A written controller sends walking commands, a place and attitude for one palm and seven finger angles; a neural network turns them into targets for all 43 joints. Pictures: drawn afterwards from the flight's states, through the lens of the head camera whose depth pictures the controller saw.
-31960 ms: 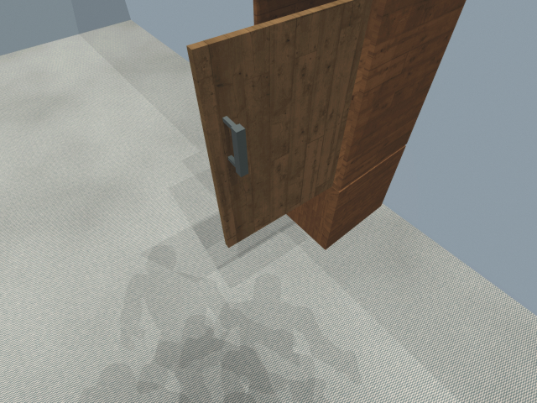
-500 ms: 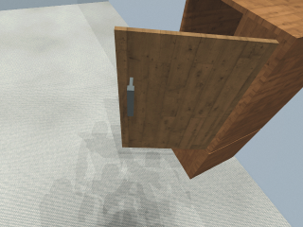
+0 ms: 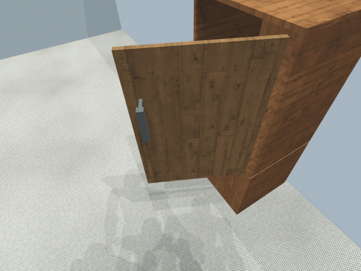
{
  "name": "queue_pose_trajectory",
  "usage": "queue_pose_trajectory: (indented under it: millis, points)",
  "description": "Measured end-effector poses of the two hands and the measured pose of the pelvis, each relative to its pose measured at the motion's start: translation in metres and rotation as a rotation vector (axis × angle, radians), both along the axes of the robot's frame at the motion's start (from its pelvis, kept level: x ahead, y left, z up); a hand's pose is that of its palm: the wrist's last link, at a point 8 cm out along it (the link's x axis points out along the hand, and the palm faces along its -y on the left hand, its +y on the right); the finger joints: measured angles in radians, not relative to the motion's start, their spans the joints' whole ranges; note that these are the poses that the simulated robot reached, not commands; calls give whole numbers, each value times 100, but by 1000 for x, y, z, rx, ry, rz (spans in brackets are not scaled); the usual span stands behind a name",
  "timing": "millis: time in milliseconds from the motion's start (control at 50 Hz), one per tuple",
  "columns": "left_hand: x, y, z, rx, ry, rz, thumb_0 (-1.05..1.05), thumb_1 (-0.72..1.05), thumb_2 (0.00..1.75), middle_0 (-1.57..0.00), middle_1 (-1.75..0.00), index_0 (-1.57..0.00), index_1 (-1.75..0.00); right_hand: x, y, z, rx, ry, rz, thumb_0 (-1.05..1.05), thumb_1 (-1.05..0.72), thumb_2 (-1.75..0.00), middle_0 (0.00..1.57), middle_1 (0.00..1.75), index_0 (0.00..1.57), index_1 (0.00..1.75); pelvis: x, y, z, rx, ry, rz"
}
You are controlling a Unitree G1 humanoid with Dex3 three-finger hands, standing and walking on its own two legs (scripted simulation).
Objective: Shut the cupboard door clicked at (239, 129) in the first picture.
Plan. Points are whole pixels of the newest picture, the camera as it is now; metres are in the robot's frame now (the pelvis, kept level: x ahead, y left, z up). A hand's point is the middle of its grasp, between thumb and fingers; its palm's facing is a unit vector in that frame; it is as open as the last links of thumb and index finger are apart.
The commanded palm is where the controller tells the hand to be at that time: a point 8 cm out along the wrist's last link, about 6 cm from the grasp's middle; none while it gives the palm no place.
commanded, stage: look again from close up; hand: left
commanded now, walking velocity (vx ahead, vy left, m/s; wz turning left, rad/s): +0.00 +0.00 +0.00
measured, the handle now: (143, 120) +0.50 +0.14 +0.04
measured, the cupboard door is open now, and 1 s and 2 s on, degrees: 64 64 64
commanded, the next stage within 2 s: raise the hand and make a fist in 0.58 s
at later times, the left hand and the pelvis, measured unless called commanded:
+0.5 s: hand out of the picture +0.04 +0.18 -0.17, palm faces -0.01 -0.97 -0.23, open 7.4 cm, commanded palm none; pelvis +0.02 -0.02 +0.00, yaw -1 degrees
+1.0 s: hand (110, 240) +0.20 +0.17 -0.03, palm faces +0.14 -0.99 -0.02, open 6.7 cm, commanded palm +0.14 +0.23 -0.05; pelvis +0.00 -0.04 -0.07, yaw +2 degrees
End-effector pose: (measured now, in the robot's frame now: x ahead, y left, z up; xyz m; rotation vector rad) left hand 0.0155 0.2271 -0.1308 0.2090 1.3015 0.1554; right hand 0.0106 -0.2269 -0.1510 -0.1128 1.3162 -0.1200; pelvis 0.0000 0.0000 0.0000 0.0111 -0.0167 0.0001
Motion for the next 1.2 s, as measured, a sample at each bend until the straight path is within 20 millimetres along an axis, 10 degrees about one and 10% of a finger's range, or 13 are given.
queue_pose_trajectory:
  millis: [260,700,820,900,1080,1200]
  points:
    - [9,1,-1,6,24,-1,1,90,90,-21,-30,-20,-30,-15,-16,7,-35,77,-12,0,-91,-90,20,30,20,30,8,-10,3,2,10,-6]
    - [40,2,-4,13,19,-3,1,90,90,-21,-30,-20,-30,76,-37,20,-88,-60,36,0,-91,-90,20,30,20,30,30,-17,5,-6,22,-13]
    - [142,13,96,76,-780,126,2,90,90,-22,-31,-22,-32,118,-42,34,-123,-453,39,1,-91,-90,20,30,20,30,27,-20,-12,21,36,51]
    - [175,6,132,7,-1203,88,1,91,90,-26,-36,-25,-36,152,-44,31,-92,-614,92,1,-91,-90,20,30,20,30,17,-27,-34,20,137,52]
    - [115,5,72,-100,-1211,27,1,90,90,-40,-51,-40,-52,201,-42,14,-94,-795,200,1,-91,-90,20,30,20,30,-11,-39,-88,3,258,50]
    - [103,9,92,-29,-1316,17,2,90,90,-51,-63,-50,-63,194,-24,0,-86,-783,247,1,-91,-90,20,30,20,30,-22,-37,-97,-40,258,71]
